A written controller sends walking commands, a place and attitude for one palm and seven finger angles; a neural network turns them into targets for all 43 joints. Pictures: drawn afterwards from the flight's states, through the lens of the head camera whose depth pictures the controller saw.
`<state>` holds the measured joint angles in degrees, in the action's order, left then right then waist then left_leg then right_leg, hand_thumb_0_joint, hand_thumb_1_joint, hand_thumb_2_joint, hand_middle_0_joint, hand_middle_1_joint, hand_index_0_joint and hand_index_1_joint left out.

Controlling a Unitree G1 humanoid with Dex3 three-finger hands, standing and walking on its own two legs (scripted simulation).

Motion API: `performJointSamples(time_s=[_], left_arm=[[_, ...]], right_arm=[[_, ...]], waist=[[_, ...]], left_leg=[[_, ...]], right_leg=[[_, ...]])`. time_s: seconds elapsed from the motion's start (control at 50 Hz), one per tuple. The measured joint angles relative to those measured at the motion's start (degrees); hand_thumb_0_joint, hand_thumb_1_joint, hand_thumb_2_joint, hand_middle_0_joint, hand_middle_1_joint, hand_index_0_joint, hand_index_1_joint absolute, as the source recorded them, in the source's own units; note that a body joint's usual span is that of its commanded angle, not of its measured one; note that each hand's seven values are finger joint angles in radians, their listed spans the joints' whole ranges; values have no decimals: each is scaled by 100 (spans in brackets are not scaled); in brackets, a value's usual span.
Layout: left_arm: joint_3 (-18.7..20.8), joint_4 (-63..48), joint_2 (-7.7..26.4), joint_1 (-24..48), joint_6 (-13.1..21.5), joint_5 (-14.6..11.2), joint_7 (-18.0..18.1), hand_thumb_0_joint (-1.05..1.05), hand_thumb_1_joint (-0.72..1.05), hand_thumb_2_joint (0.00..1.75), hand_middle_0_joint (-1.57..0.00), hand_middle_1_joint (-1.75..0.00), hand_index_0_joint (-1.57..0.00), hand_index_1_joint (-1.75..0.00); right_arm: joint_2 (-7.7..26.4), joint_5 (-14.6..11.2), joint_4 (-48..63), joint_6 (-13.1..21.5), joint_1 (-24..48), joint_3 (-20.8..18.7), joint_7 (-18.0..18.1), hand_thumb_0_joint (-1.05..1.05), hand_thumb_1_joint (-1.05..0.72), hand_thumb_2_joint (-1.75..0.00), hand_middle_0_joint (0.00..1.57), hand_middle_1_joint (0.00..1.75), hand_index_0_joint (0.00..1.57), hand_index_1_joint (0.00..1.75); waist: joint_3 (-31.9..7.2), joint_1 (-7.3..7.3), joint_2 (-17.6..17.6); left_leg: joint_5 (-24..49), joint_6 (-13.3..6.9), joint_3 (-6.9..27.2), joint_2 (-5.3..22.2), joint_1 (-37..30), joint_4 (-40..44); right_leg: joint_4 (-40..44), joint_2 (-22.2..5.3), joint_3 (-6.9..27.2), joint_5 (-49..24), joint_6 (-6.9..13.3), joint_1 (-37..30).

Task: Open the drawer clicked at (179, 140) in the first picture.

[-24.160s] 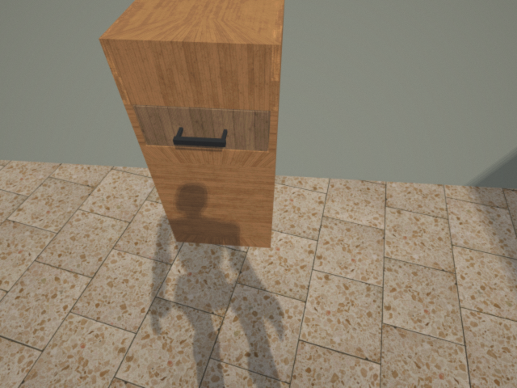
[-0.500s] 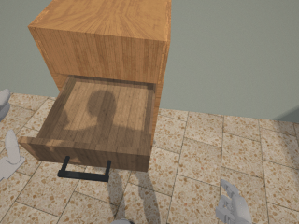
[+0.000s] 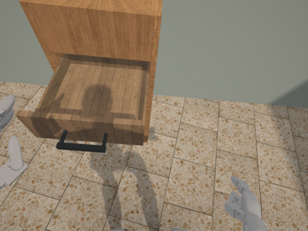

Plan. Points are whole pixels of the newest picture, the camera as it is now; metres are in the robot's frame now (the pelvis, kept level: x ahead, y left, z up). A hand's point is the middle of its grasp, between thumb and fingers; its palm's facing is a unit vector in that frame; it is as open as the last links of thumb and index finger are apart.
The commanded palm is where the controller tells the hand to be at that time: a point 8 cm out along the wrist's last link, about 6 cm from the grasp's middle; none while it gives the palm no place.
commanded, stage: stop stepping back and stand still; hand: left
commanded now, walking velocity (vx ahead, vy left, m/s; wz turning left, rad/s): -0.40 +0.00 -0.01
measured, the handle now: (83, 141) +0.37 +0.24 -0.11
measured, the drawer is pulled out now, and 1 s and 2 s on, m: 0.29 0.29 0.29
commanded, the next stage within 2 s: let the arm hang, fingers relaxed in 0.78 s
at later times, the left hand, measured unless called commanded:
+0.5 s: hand out of the picture +0.07 +0.21 +0.16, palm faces +0.36 -0.82 -0.45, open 7.4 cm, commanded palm +0.01 +0.25 +0.18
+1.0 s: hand out of the picture +0.09 +0.23 +0.00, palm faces +0.22 -0.88 -0.42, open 7.4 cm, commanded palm none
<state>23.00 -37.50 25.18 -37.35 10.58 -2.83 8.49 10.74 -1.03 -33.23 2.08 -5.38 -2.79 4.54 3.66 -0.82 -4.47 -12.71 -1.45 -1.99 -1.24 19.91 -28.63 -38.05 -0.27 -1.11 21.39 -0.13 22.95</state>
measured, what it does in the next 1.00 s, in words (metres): walks backwards: right foot, then left foot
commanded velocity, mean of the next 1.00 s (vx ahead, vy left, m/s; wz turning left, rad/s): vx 0.11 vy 0.03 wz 0.00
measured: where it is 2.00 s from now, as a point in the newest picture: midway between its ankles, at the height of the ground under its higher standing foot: outside the picture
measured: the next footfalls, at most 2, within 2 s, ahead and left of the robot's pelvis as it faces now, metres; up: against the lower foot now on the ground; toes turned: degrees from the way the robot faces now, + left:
right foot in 0.20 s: -0.05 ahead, -0.14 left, +0.00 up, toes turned -2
left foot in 0.42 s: -0.07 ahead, +0.09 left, +0.00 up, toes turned +2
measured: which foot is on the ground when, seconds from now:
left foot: down 0.00-0.22, up 0.24-0.40, down 0.42-1.00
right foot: up 0.00-0.18, down 0.20-1.00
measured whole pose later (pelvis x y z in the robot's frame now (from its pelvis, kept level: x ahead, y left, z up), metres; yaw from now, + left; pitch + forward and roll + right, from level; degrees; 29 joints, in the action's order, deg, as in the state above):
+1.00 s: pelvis -0.10 -0.02 -0.01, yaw +3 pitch +1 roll +0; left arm 8.8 6.6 17.0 -19.0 2.9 2.1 2.6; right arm 12.5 0.6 -44.1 3.4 -8.9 -1.2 -0.4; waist -0.8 0.6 2.3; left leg -18.7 -1.1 0.7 -1.5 17.2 -35.4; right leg -35.1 -2.6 -4.4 17.2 0.0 18.5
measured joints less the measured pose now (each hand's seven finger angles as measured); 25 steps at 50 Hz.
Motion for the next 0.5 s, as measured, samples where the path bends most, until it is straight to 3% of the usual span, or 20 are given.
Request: performJointSamples(time_s=[0.04, 0.1, 0.14, 0.2, 0.24, 0.32, 0.36, 0.42, 0.46, 0.5], left_arm=[[-53, -137, -36, -78, -50, -23, -2, 2, 89, 90, -21, -30, -21, -30], [-102, -375, -68, -199, -42, -38, -9, 2, 89, 90, -21, -30, -21, -30], [-75, -443, -61, -243, 5, -61, -22, 2, 89, 90, -21, -30, -21, -30], [73, -412, 48, -303, 15, -101, 1, 2, 89, 90, -21, -30, -21, -30], [15, -235, -23, -170, 17, -95, -18, 2, 89, 90, -22, -30, -21, -30], [-182, 98, -320, -106, -66, -58, -14, 1, 89, 90, -22, -30, -21, -30], [-238, 259, -446, -129, -72, 13, 8, 1, 89, 90, -22, -30, -21, -30], [-326, 277, -509, -120, -47, 98, 63, 1, 89, 90, -22, -30, -21, -30], [-312, 254, -421, -15, 4, 99, 83, 2, 89, 90, -21, -30, -21, -30], [-228, 253, -291, -62, 34, 112, 73, 2, 89, 90, -21, -30, -21, -30]], right_arm=[[-80, 57, 10, 176, 3, 49, -79, 1, -91, -90, 19, 30, 20, 30], [-218, 84, -12, 366, -27, 144, -181, 1, -91, -90, 19, 30, 20, 30], [-284, 79, -4, 408, -61, 220, -231, 1, -91, -90, 20, 30, 21, 30], [-310, 20, 105, 392, -180, 361, -248, 1, -91, -90, 20, 30, 21, 30], [-226, -20, 79, 326, -205, 377, -231, 1, -91, -90, 20, 30, 21, 30], [-75, -39, -201, 127, -538, 302, -191, 1, -91, -90, 20, 30, 21, 30], [5, -29, -298, 83, -749, 262, -143, 1, -91, -90, 20, 30, 21, 30], [234, 14, -269, 235, -1042, 175, -60, 1, -91, -90, 20, 30, 21, 30], [263, 29, -286, 342, -1054, 73, -25, 1, -91, -90, 20, 30, 21, 30], [242, 13, -266, 390, -1066, 52, -28, 1, -91, -90, 20, 30, 21, 30]], waist=[[40, 23, 43], [62, 80, 147], [46, 102, 229], [-5, 110, 294], [105, 80, 512], [-160, 59, 422], [-359, -1, 322], [-512, -124, 392], [-334, -148, 274], [-264, -147, 195]], left_leg=[[103, -1, 2, 78, 57, 54], [321, 53, 20, 243, 111, 153], [432, 110, 39, 337, 193, 149], [437, 188, 58, 384, 440, -142], [-196, 205, 203, 460, 615, -656], [-916, 164, 244, 99, 797, -2457], [-1029, 66, 120, 80, 427, -2148], [-923, -81, 129, 232, -468, -310], [-311, 37, 130, 161, -511, -124], [-268, 90, 100, 114, -520, -182]], right_leg=[[-563, 67, 43, 330, -43, 175], [-748, 97, -26, 383, -81, 117], [-491, 64, -83, 389, -97, -89], [613, -77, -167, -18, -109, -705], [750, 27, -310, -549, -7, -782], [795, -96, -298, -597, 98, -758], [941, -158, -304, -694, 86, -762], [892, -123, -470, -728, 59, -642], [591, -194, -434, -523, 26, -547], [413, -196, -324, -178, 13, -514]])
